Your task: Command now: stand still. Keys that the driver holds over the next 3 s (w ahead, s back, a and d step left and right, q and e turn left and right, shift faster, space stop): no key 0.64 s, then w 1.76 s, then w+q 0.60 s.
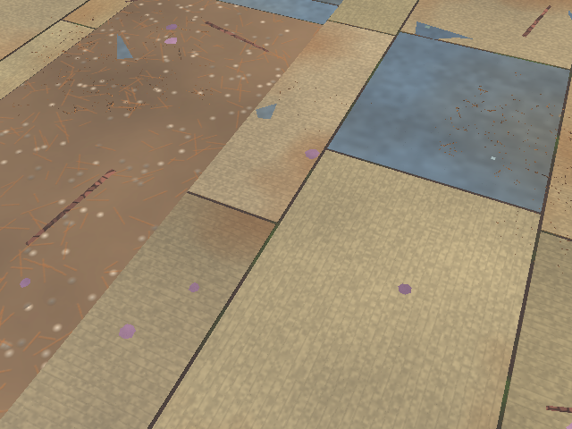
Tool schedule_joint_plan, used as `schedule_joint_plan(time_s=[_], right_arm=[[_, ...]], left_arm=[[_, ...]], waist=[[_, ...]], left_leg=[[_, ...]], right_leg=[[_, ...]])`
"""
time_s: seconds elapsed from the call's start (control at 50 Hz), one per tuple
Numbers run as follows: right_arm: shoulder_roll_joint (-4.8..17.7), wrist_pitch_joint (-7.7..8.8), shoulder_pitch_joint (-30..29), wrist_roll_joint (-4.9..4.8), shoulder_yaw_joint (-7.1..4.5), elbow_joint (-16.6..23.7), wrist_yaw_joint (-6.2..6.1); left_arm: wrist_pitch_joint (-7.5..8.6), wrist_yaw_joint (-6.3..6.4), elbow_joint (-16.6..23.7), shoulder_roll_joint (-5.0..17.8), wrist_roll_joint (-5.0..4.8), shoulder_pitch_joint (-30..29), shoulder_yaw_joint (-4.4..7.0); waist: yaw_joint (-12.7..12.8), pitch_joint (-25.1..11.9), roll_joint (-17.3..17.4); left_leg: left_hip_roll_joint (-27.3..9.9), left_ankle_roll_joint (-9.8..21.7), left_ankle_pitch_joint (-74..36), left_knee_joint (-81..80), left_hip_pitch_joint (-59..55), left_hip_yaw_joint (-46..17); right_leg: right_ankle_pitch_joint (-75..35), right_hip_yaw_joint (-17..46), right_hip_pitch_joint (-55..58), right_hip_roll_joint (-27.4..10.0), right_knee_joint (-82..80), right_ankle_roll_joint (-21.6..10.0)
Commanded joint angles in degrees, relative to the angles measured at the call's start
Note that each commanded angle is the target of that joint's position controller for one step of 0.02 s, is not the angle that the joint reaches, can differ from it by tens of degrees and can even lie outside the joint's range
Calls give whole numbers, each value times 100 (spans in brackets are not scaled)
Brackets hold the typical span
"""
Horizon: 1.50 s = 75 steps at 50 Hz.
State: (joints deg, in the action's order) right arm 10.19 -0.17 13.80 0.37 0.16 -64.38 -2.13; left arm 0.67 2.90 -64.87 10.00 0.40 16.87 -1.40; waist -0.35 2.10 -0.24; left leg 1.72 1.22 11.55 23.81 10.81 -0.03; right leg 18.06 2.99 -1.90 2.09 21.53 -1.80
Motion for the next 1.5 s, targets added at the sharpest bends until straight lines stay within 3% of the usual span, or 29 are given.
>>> schedule_joint_plan(time_s=[0.02,0.64,0.66,0.7,0.74,0.76,0.8,0.84,0.88,0.9,0.94,0.96,0.98,1.0,1.02,1.04,1.06,1.12,1.22,1.28,1.34,1.4,1.42,1.44,1.46,1.48,1.5], right_arm=[[510,6,354,-1,-88,4,-25],[250,-28,580,4,-58,-276,-38],[214,-32,605,10,-47,-287,-35],[265,-53,495,34,-82,-204,-12],[230,-46,216,111,-106,0,59],[139,-10,51,170,-89,142,96],[174,115,-271,187,-113,421,150],[278,254,-412,158,-166,635,211],[341,362,-430,80,-223,789,272],[340,387,-281,45,-252,806,295],[256,406,881,-14,-329,448,299],[485,433,1657,3,-450,200,248],[1132,453,2494,76,-605,116,182],[1138,357,2707,53,-595,-63,206],[895,320,1853,78,-509,171,201],[748,358,1216,68,-462,419,227],[695,411,915,67,-423,528,233],[413,560,1164,51,-285,389,192],[418,611,1775,54,-193,198,157],[375,630,1849,52,-145,191,134],[473,653,1955,55,-154,138,89],[632,675,1744,79,-196,148,55],[701,658,1666,104,-220,155,43],[757,622,1561,90,-241,177,49],[701,610,1540,49,-226,241,81],[132,592,1942,-104,-122,415,156],[365,564,2039,-85,-237,403,192]], left_arm=[[14,26,-8,472,4,465,68],[41,31,-122,187,18,802,68],[41,27,-136,163,27,866,64],[10,17,-134,366,42,975,160],[-37,-4,-117,600,27,1235,280],[-36,-10,-123,665,29,1343,326],[34,-27,-121,630,87,1471,368],[143,-47,-104,681,136,1508,417],[235,-63,-40,704,120,1390,447],[267,-70,4,730,102,1274,459],[311,-104,146,739,30,836,456],[378,-149,200,626,49,800,411],[429,-215,472,158,9,749,279],[417,-264,579,382,131,717,359],[380,-303,629,408,190,500,380],[406,-361,644,285,174,354,349],[425,-393,631,188,134,361,346],[300,-439,622,257,174,470,406],[189,-472,1081,273,142,-751,430],[202,-487,1393,164,88,-1562,366],[212,-475,1557,199,52,-1923,347],[263,-388,1492,412,56,-1444,441],[298,-346,1310,531,52,-846,511],[344,-302,1020,630,58,11,589],[383,-247,789,887,166,844,696],[381,-227,763,1439,302,1419,841],[306,-318,770,1381,139,1030,839]], waist=[[-14,90,-4],[-24,319,-28],[-5,216,-40],[62,383,-249],[258,822,-706],[328,1117,-833],[405,1393,-768],[367,1316,-628],[254,1110,-600],[121,990,-627],[-505,632,-386],[-818,242,134],[-1043,-251,1634],[-859,-211,1688],[-394,410,749],[-225,687,229],[-40,679,89],[136,444,288],[-19,583,404],[-135,702,462],[-170,697,552],[162,331,595],[418,0,611],[772,-424,546],[1085,-872,360],[920,-1603,-687],[678,-1763,-739]], left_leg=[[-646,180,-1593,-155,-477,-553],[-623,94,-894,-279,-266,-546],[-567,99,-499,-292,-293,-516],[-262,153,663,100,35,-279],[87,183,1557,986,1059,117],[44,189,1522,1387,1525,319],[-289,225,1440,2054,2207,282],[-462,256,1485,2180,2658,194],[-433,278,1286,1736,2280,269],[-347,297,1061,1436,1780,362],[101,326,359,496,-440,674],[-77,369,447,233,-1669,274],[-1678,803,2142,-970,-2476,-2236],[-2312,1176,2718,-1671,-2163,-3929],[-2267,1115,3103,-1601,-1459,-3473],[-2080,1050,2443,-1648,-865,-2857],[-1820,956,1633,-1708,-578,-2249],[-1391,826,-237,-1658,-649,-1176],[-1241,861,-2132,-1614,-973,-506],[-1121,824,-2738,-1617,-897,-240],[-1219,819,-3333,-1556,-1100,-136],[-1341,752,-5192,-741,-1547,11],[-1341,718,-5716,-23,-1676,55],[-1251,665,-5555,998,-1530,130],[-1057,621,-4202,2345,-634,215],[-247,436,-737,4651,1066,515],[284,471,1629,5757,2091,-145]], right_leg=[[-1762,379,-590,-629,-280,-133],[-1276,415,-785,-643,-433,-179],[-769,424,-755,-607,-528,-204],[843,623,-881,-571,-698,-394],[2581,1448,-873,-1036,-1164,-803],[2936,1872,-842,-1424,-1383,-1028],[2468,2278,-669,-1840,-1535,-1320],[1480,2125,-137,-1876,-1399,-1370],[582,1720,-65,-1735,-1199,-1241],[197,1495,-267,-1645,-1061,-1150],[-619,809,-1407,-1189,-277,-834],[-1085,323,-2010,-802,835,-654],[-22,-533,-3010,-10,2896,-289],[1276,-317,-3578,186,4174,-311],[788,-88,-3812,-301,4777,-421],[156,-37,-3722,-514,4739,-442],[-223,-53,-3471,-653,4534,-421],[-563,-313,-3243,-681,4236,-268],[-1023,-699,-3967,-608,3477,-94],[-1410,-919,-3695,-440,2316,-79],[-1554,-1071,-3200,-264,1503,-240],[-1191,-1111,-2365,34,1207,-571],[-992,-1081,-1820,171,1139,-684],[-1130,-1068,-906,246,744,-792],[-815,-477,378,-321,557,-972],[58,2049,1786,-2053,269,-1602],[400,3916,1823,-2532,-640,-2023]])
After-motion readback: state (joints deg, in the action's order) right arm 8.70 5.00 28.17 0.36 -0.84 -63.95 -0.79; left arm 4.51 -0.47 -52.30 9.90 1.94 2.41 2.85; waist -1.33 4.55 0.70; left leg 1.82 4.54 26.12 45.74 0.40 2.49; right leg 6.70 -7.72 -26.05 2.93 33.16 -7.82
